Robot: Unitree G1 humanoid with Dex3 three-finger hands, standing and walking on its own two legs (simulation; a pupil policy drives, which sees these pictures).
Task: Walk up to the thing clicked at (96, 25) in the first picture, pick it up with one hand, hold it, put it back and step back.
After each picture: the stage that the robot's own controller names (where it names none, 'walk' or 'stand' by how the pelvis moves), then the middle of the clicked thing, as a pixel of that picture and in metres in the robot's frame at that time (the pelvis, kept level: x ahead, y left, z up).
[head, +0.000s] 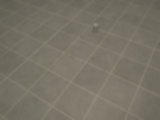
stand; (95, 28) +1.63 -0.15 -0.72
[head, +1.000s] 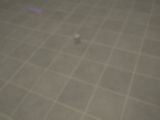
walk; (77, 39) +1.50 +0.18 -0.70
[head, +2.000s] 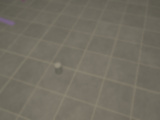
walk; (58, 68) +0.94 +0.30 -0.71
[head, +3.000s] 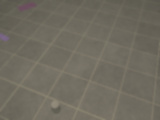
walk; (55, 107) +0.54 +0.24 -0.70
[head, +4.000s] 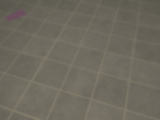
stand; out of the picture +0.33 +0.20 -0.70
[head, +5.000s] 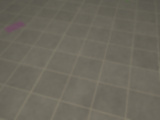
stand; out of the picture +0.29 +0.21 -0.72
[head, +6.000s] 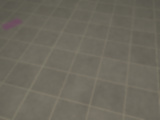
stand; out of the picture +0.30 +0.22 -0.72
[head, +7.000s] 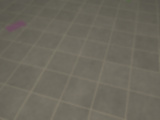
stand; out of the picture +0.29 +0.21 -0.73
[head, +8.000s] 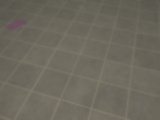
stand; out of the picture +0.29 +0.21 -0.73
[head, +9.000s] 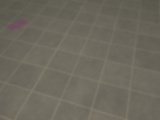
go down; out of the picture +0.29 +0.21 -0.73
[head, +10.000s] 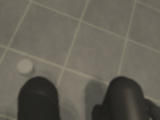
go down; (26, 68) +0.40 +0.23 -0.31
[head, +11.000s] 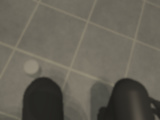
approach; (33, 69) +0.39 +0.23 -0.31
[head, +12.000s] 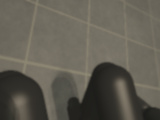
close in; out of the picture +0.37 +0.26 -0.22
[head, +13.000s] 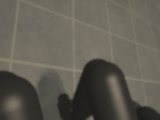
close; out of the picture +0.37 +0.27 -0.22
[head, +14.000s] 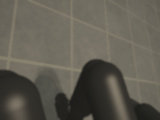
lift; out of the picture +0.36 +0.27 -0.22
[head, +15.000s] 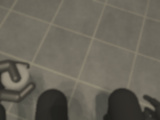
lift; (20, 82) +0.32 +0.21 -0.03
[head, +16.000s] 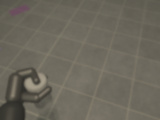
hold; (39, 91) +0.32 +0.16 +0.01
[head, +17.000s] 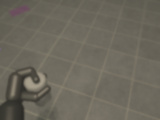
hold; (39, 90) +0.33 +0.17 +0.00
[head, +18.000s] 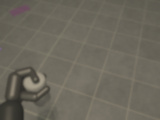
hold; (38, 90) +0.33 +0.17 +0.00
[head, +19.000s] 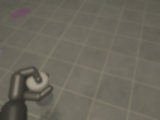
crouch; (41, 89) +0.33 +0.16 +0.01
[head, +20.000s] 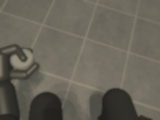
crouch; (26, 65) +0.40 +0.20 -0.09
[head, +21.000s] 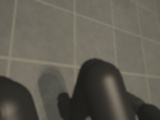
lower; out of the picture +0.38 +0.29 -0.22
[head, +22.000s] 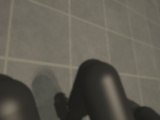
lower; out of the picture +0.39 +0.28 -0.22
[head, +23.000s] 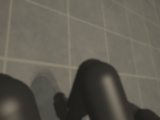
lower; out of the picture +0.38 +0.28 -0.22
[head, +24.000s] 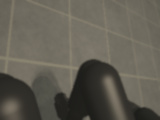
lower; out of the picture +0.38 +0.28 -0.22
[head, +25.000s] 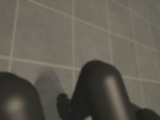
loosen; out of the picture +0.37 +0.27 -0.22
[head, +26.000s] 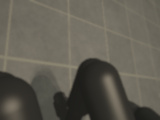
withdraw; out of the picture +0.37 +0.26 -0.22
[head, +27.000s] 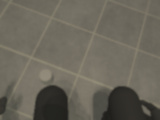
walk; (46, 77) +0.40 +0.20 -0.38
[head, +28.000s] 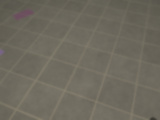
stand; out of the picture +0.32 +0.17 -0.66
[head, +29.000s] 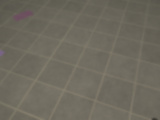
stand; out of the picture +0.33 +0.19 -0.67
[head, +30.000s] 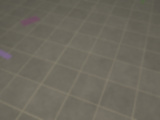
stand; out of the picture +0.34 +0.16 -0.71
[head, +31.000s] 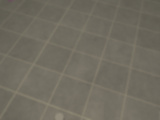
walk; (59, 119) +0.37 +0.14 -0.70
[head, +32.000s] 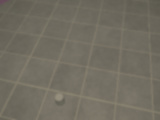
walk; (60, 99) +0.53 +0.20 -0.69
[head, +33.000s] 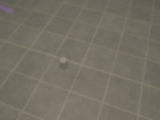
walk; (63, 63) +0.89 +0.18 -0.69
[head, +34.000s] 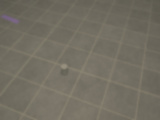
stand; (64, 70) +0.95 +0.19 -0.72
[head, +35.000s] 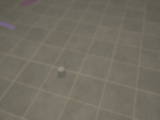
stand; (61, 72) +0.96 +0.22 -0.73
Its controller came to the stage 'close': yes
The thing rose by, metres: 0.71
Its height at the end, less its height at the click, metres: +0.00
